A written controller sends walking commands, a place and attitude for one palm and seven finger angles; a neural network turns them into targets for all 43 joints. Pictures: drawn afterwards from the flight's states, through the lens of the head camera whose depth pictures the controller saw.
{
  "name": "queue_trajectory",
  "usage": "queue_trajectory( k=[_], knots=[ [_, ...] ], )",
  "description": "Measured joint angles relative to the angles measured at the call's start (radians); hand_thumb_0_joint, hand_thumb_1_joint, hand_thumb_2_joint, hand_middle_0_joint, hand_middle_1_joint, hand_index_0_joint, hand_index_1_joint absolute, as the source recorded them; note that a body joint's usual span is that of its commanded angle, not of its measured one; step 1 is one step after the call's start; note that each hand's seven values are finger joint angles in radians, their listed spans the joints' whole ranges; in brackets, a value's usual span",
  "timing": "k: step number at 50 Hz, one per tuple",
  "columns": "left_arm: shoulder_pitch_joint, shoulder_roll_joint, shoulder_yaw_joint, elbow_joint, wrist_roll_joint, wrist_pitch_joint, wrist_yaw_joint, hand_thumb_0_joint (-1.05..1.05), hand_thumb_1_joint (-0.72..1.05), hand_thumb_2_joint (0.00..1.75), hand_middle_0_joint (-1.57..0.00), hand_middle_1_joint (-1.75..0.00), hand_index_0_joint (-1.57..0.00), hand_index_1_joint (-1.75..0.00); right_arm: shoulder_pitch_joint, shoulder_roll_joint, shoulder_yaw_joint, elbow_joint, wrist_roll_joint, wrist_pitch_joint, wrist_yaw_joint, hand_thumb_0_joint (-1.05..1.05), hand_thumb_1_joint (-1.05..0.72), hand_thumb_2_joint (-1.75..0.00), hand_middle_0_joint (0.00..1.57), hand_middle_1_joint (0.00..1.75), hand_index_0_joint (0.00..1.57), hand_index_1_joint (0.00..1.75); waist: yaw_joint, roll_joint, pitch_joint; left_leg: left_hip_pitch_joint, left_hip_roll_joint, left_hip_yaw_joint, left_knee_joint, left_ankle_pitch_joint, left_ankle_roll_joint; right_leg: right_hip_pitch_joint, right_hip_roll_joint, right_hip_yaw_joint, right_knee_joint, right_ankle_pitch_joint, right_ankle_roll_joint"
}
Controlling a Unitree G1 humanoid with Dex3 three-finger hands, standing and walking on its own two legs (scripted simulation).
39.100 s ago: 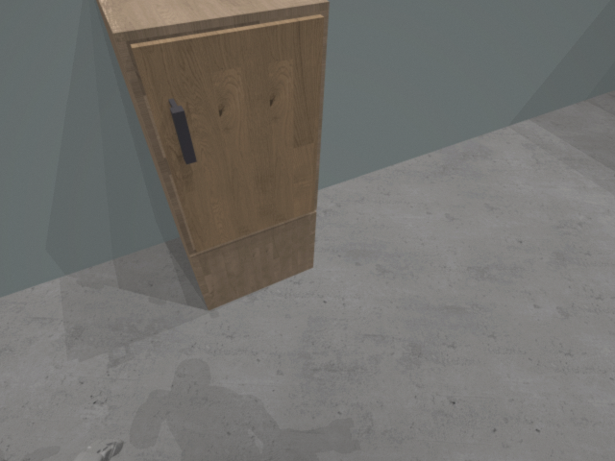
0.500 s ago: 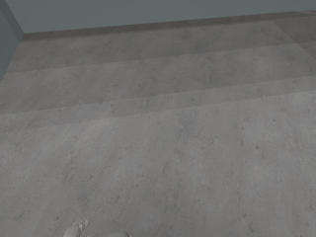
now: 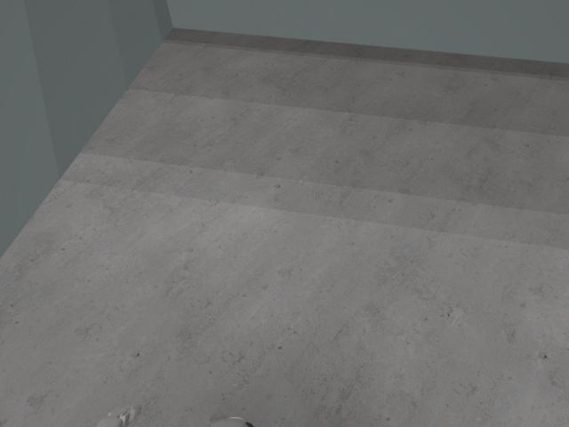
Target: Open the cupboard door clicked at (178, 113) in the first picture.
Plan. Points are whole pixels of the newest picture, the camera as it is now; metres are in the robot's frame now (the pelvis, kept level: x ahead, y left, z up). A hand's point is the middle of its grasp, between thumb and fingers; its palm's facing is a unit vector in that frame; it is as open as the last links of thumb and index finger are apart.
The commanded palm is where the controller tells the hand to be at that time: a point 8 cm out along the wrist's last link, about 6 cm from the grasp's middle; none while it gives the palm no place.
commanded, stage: turn to face it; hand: left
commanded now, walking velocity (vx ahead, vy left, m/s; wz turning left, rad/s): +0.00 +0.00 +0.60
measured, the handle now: out of the picture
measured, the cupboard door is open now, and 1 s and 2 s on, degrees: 42 42 42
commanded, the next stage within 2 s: none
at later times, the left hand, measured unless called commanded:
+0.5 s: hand out of the picture +0.01 +0.19 -0.18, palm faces +0.35 -0.91 -0.23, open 7.4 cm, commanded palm none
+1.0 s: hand out of the picture -0.01 +0.12 -0.16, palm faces +0.59 -0.78 -0.22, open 7.4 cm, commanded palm none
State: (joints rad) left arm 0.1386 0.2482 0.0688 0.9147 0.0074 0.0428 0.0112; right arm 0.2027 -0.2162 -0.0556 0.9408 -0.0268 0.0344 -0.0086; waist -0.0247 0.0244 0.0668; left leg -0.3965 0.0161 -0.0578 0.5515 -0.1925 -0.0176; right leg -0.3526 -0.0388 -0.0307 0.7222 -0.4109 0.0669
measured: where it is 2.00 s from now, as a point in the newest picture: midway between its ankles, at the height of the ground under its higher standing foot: outside the picture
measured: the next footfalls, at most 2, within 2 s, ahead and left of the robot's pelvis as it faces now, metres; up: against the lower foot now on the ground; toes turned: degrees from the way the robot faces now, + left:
right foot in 0.02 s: +0.04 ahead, -0.15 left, +0.00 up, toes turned -2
left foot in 0.36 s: +0.05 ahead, +0.10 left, +0.00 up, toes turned +20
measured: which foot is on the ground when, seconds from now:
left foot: down 0.00-0.02, up 0.04-0.34, down 0.36-0.72, up 0.74-1.00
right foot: up 0.00-0.00, down 0.02-0.36, up 0.38-0.70, down 0.72-1.00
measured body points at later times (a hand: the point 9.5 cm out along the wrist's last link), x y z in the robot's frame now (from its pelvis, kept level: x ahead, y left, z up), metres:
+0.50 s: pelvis +0.02 -0.03 +0.00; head +0.07 +0.01 +0.44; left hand -0.01 +0.24 -0.16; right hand +0.23 -0.23 -0.12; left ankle +0.01 +0.08 -0.73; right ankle +0.02 -0.17 -0.66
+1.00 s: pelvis +0.05 -0.08 +0.00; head +0.10 -0.03 +0.45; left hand -0.04 +0.16 -0.14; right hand +0.28 -0.24 -0.13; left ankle -0.02 +0.03 -0.71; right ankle +0.10 -0.19 -0.73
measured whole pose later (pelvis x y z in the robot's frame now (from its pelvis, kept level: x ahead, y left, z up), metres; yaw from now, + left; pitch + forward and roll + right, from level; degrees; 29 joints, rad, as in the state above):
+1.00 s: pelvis +0.05 -0.08 +0.00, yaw +38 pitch +1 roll +2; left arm 0.22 0.21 0.03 0.87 0.02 0.02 0.01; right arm 0.14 -0.24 -0.07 0.91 -0.01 0.07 0.03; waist -0.01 -0.06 0.12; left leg -0.35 0.01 0.09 0.68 -0.39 -0.05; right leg -0.23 -0.16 -0.19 0.58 -0.34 0.03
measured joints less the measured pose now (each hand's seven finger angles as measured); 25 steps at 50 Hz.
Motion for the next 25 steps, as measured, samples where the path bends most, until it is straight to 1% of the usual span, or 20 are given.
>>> queue_trajectory(
  k=[1, 2, 3, 4, 6, 7, 8, 9, 11, 15, 17, 18, 19, 20, 21, 23, 25],
  knots=[
    [0.011, 0.006, -0.002, -0.01, 0.002, -0.007, -0.001, 0.01, 0.91, 0.9, -0.2, -0.3, -0.2, -0.3, 0.002, -0.005, -0.005, -0.004, 0.004, 0.008, 0.003, 0.0, -0.91, -0.9, 0.21, 0.3, 0.2, 0.3, 0.002, -0.004, -0.008, -0.011, -0.009, -0.012, 0.018, -0.008, -0.009, 0.04, -0.005, 0.0, -0.102, 0.027, -0.008],
    [0.02, 0.009, -0.001, -0.016, 0.007, -0.016, 0.002, 0.01, 0.91, 0.9, -0.2, -0.3, -0.2, -0.3, -0.002, -0.01, -0.012, -0.005, 0.008, 0.016, 0.005, 0.0, -0.91, -0.9, 0.21, 0.3, 0.2, 0.3, 0.011, -0.011, -0.01, -0.03, -0.018, -0.013, 0.065, -0.071, -0.015, 0.049, -0.015, -0.006, -0.138, 0.081, -0.035],
    [0.026, 0.005, -0.003, -0.016, 0.011, -0.02, 0.006, 0.01, 0.91, 0.9, -0.2, -0.3, -0.2, -0.3, -0.011, -0.021, -0.019, -0.001, 0.009, 0.025, 0.008, 0.0, -0.91, -0.9, 0.2, 0.3, 0.2, 0.3, 0.014, -0.006, -0.005, -0.056, -0.021, -0.01, 0.152, -0.164, -0.017, 0.05, -0.018, -0.019, -0.123, 0.089, -0.05],
    [0.033, -0.002, -0.008, -0.016, 0.013, -0.019, 0.008, 0.01, 0.91, 0.9, -0.2, -0.3, -0.2, -0.3, -0.018, -0.032, -0.026, -0.001, 0.009, 0.032, 0.012, 0.0, -0.91, -0.9, 0.2, 0.3, 0.2, 0.3, 0.014, -0.001, -0.002, -0.086, -0.025, -0.003, 0.258, -0.222, -0.016, 0.059, -0.024, -0.036, -0.117, 0.082, -0.057],
    [0.055, -0.015, -0.015, -0.014, 0.014, -0.018, 0.011, 0.01, 0.91, 0.9, -0.2, -0.3, -0.2, -0.3, -0.029, -0.049, -0.036, -0.001, 0.007, 0.041, 0.019, 0.0, -0.91, -0.9, 0.2, 0.3, 0.2, 0.3, 0.013, -0.002, -0.002, -0.134, -0.025, 0.027, 0.449, -0.248, -0.024, 0.087, -0.04, -0.064, -0.142, 0.074, -0.061],
    [0.066, -0.019, -0.018, -0.012, 0.013, -0.019, 0.012, 0.01, 0.91, 0.9, -0.2, -0.3, -0.2, -0.3, -0.037, -0.053, -0.038, -0.001, 0.007, 0.043, 0.021, 0.0, -0.91, -0.9, 0.2, 0.3, 0.2, 0.3, 0.013, -0.008, -0.001, -0.144, -0.019, 0.045, 0.507, -0.247, -0.031, 0.102, -0.047, -0.075, -0.161, 0.077, -0.061],
    [0.075, -0.023, -0.021, -0.01, 0.013, -0.021, 0.013, 0.01, 0.91, 0.9, -0.2, -0.3, -0.2, -0.3, -0.045, -0.055, -0.037, -0.004, 0.008, 0.043, 0.023, 0.0, -0.91, -0.9, 0.2, 0.3, 0.2, 0.3, 0.012, -0.018, 0.002, -0.144, -0.013, 0.063, 0.53, -0.247, -0.038, 0.117, -0.055, -0.086, -0.18, 0.082, -0.061],
    [0.083, -0.026, -0.023, -0.009, 0.014, -0.023, 0.013, 0.01, 0.91, 0.9, -0.2, -0.3, -0.2, -0.3, -0.053, -0.054, -0.036, -0.007, 0.009, 0.042, 0.024, 0.0, -0.91, -0.9, 0.2, 0.3, 0.2, 0.3, 0.012, -0.03, 0.007, -0.134, -0.008, 0.08, 0.52, -0.249, -0.044, 0.13, -0.064, -0.096, -0.196, 0.087, -0.062],
    [0.097, -0.031, -0.029, -0.007, 0.015, -0.029, 0.012, 0.01, 0.91, 0.9, -0.2, -0.3, -0.2, -0.3, -0.071, -0.051, -0.029, -0.015, 0.012, 0.039, 0.027, 0.01, -0.91, -0.9, 0.2, 0.3, 0.2, 0.3, 0.016, -0.054, 0.019, -0.097, 0.0, 0.111, 0.435, -0.248, -0.05, 0.149, -0.081, -0.118, -0.215, 0.091, -0.061],
    [0.117, -0.037, -0.037, -0.004, 0.017, -0.035, 0.003, 0.01, 0.91, 0.9, -0.2, -0.3, -0.2, -0.3, -0.113, -0.046, -0.013, -0.032, 0.016, 0.031, 0.031, 0.0, -0.91, -0.9, 0.2, 0.3, 0.19, 0.3, 0.033, -0.079, 0.045, -0.009, -0.004, 0.151, 0.217, -0.224, -0.041, 0.159, -0.105, -0.167, -0.185, 0.061, -0.053],
    [0.128, -0.033, -0.036, 0.0, 0.013, -0.033, -0.001, 0.01, 0.9, 0.9, -0.2, -0.3, -0.2, -0.3, -0.129, -0.043, -0.006, -0.045, 0.015, 0.024, 0.033, 0.0, -0.91, -0.9, 0.2, 0.3, 0.19, 0.3, 0.037, -0.086, 0.05, 0.046, -0.015, 0.167, 0.096, -0.151, -0.028, 0.148, -0.118, -0.192, -0.129, 0.025, -0.043],
    [0.138, -0.032, -0.035, 0.0, 0.009, -0.03, -0.004, 0.01, 0.9, 0.9, -0.2, -0.3, -0.2, -0.3, -0.131, -0.046, -0.002, -0.057, 0.013, 0.016, 0.035, 0.0, -0.91, -0.9, 0.2, 0.3, 0.19, 0.3, 0.036, -0.079, 0.044, 0.078, -0.012, 0.166, 0.033, -0.07, -0.008, 0.128, -0.121, -0.205, -0.074, 0.002, -0.037],
    [0.134, -0.025, -0.033, 0.005, 0.004, -0.021, -0.006, 0.01, 0.9, 0.9, -0.2, -0.3, -0.2, -0.3, -0.135, -0.042, -0.003, -0.064, 0.011, 0.005, 0.032, 0.0, -0.91, -0.9, 0.2, 0.3, 0.19, 0.3, 0.029, -0.083, 0.044, 0.067, -0.019, 0.155, 0.041, -0.063, 0.02, 0.091, -0.125, -0.191, 0.022, -0.041, -0.018],
    [0.121, -0.014, -0.03, 0.01, 0.003, -0.006, -0.004, 0.01, 0.9, 0.9, -0.2, -0.3, -0.2, -0.3, -0.137, -0.035, -0.001, -0.068, 0.011, -0.003, 0.029, 0.0, -0.91, -0.9, 0.2, 0.3, 0.2, 0.3, 0.03, -0.092, 0.05, 0.051, -0.026, 0.143, 0.072, -0.082, 0.04, 0.047, -0.116, -0.149, 0.132, -0.097, -0.005],
    [0.108, -0.005, -0.026, 0.009, 0.003, 0.008, -0.001, 0.01, 0.9, 0.9, -0.2, -0.3, -0.2, -0.3, -0.136, -0.027, 0.004, -0.071, 0.011, -0.007, 0.027, 0.0, -0.91, -0.9, 0.2, 0.3, 0.2, 0.3, 0.035, -0.098, 0.056, 0.046, -0.029, 0.133, 0.088, -0.099, 0.051, 0.006, -0.101, -0.108, 0.229, -0.13, 0.003],
    [0.081, 0.008, -0.017, 0.008, 0.006, 0.022, 0.004, 0.01, 0.91, 0.9, -0.2, -0.3, -0.2, -0.3, -0.123, -0.014, 0.013, -0.073, 0.009, -0.011, 0.019, 0.0, -0.91, -0.9, 0.2, 0.3, 0.2, 0.3, 0.038, -0.099, 0.057, 0.048, -0.029, 0.106, 0.081, -0.104, 0.052, -0.06, -0.076, -0.061, 0.351, -0.128, 0.014],
    [0.053, 0.015, -0.011, -0.001, 0.007, 0.026, 0.002, 0.01, 0.91, 0.9, -0.2, -0.3, -0.2, -0.3, -0.108, -0.005, 0.017, -0.068, 0.008, -0.009, 0.01, 0.0, -0.91, -0.9, 0.2, 0.3, 0.2, 0.3, 0.038, -0.09, 0.057, 0.058, -0.029, 0.078, 0.05, -0.081, 0.039, -0.103, -0.061, -0.027, 0.393, -0.081, 0.019]
  ],
)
